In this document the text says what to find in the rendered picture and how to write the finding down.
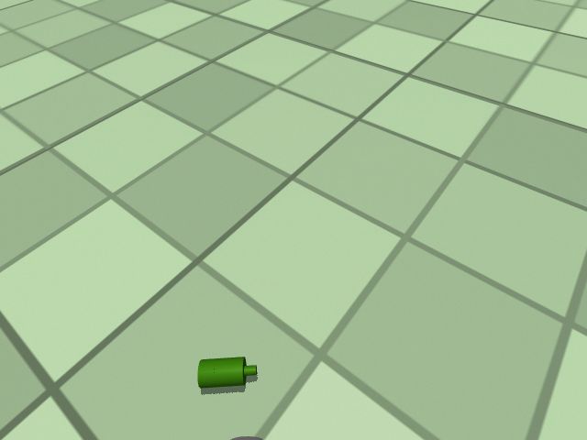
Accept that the bottle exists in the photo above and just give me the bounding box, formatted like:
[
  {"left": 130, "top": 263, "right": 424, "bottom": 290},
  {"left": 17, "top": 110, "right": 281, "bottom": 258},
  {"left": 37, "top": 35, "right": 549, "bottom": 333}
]
[{"left": 197, "top": 357, "right": 257, "bottom": 389}]

